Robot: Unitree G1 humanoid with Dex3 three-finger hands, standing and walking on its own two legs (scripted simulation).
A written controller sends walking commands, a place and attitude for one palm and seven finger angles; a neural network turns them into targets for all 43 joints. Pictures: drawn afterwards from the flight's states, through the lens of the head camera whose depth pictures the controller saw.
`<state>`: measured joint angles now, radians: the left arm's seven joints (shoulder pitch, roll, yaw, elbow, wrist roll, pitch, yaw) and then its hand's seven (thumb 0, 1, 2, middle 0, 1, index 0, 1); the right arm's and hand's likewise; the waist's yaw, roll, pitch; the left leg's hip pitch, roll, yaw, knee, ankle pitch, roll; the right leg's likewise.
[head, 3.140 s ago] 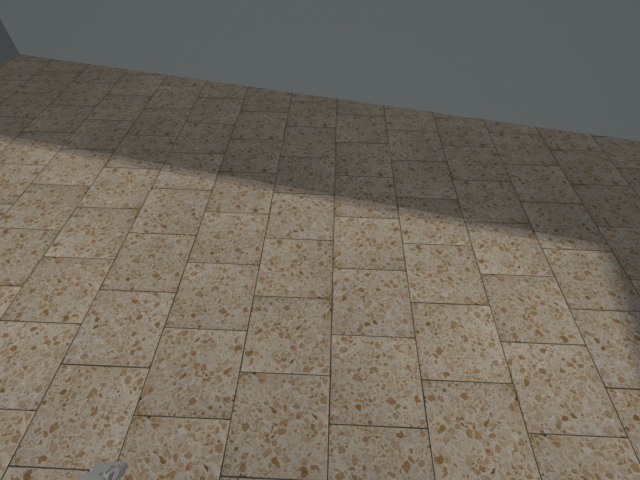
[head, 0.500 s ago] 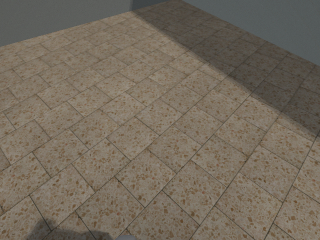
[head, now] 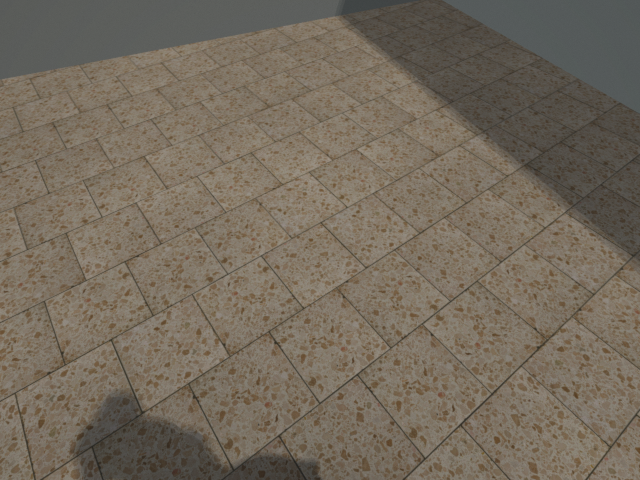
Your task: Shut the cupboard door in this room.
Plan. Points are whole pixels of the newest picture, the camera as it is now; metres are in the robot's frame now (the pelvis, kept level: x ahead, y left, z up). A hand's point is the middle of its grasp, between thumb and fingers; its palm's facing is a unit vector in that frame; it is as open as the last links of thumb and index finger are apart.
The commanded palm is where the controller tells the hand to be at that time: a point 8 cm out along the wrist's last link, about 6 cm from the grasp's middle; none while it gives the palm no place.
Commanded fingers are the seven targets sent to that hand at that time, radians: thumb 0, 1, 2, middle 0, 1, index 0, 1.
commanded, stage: turn or walk to find it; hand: left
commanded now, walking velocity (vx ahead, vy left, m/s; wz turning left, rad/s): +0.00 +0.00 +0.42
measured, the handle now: out of the picture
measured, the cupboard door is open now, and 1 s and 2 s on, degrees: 79 79 79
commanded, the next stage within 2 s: none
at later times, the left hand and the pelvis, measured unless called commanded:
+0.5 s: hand out of the picture -0.04 +0.24 -0.19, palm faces +0.26 -0.94 -0.23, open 7.3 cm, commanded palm none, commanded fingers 0.00 0.90 0.90 -0.20 -0.30 -0.20 -0.30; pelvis -0.02 +0.03 -0.01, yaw +13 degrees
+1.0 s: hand out of the picture -0.01 +0.21 -0.14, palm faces +0.41 -0.87 -0.28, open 7.3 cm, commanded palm none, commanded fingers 0.00 0.90 0.90 -0.20 -0.30 -0.20 -0.30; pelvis -0.03 -0.01 +0.00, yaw +25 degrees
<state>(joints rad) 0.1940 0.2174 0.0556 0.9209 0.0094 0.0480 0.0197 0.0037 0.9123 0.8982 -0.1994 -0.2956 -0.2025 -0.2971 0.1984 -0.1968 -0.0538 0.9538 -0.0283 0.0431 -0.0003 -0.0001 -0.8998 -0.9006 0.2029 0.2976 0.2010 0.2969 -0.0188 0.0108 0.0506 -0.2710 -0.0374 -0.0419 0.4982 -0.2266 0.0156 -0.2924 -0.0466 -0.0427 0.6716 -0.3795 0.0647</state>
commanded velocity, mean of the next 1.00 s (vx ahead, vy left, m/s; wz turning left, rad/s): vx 0.00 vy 0.00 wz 0.42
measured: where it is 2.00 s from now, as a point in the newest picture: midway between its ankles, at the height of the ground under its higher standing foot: outside the picture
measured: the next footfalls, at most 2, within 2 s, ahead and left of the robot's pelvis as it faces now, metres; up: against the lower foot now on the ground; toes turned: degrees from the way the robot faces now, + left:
right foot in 0.02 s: +0.03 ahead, -0.12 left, +0.00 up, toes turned -3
left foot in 0.44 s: +0.00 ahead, +0.14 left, +0.00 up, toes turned +17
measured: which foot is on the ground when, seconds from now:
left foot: down 0.00-0.04, up 0.06-0.42, down 0.44-0.94, up 0.96-1.00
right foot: up 0.00-0.00, down 0.02-0.44, up 0.46-0.92, down 0.94-1.00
